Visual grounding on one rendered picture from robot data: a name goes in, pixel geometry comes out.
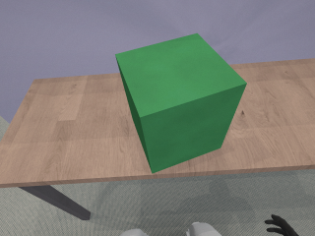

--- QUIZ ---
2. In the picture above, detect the table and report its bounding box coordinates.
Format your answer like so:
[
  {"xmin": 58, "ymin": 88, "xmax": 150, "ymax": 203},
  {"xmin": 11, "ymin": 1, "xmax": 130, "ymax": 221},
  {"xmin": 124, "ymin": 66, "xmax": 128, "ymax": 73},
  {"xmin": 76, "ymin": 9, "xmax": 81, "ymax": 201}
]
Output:
[{"xmin": 0, "ymin": 58, "xmax": 315, "ymax": 220}]

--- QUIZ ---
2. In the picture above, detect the robot right hand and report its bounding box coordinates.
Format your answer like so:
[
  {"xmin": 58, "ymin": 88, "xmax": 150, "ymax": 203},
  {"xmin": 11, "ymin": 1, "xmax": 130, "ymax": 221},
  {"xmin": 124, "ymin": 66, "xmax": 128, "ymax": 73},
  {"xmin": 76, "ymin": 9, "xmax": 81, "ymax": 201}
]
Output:
[{"xmin": 264, "ymin": 214, "xmax": 298, "ymax": 236}]

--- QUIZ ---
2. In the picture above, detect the carton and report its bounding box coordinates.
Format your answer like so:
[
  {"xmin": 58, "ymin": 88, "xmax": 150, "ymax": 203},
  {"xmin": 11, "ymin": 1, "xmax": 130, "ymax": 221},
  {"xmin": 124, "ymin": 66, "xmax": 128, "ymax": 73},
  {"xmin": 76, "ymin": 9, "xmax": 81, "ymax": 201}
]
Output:
[{"xmin": 115, "ymin": 33, "xmax": 247, "ymax": 174}]

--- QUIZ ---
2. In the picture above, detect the right robot thigh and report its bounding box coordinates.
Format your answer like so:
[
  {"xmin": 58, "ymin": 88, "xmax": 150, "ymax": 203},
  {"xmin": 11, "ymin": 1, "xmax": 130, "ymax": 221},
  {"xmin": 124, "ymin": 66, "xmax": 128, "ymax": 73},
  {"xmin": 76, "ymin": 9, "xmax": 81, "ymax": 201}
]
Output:
[{"xmin": 185, "ymin": 222, "xmax": 221, "ymax": 236}]

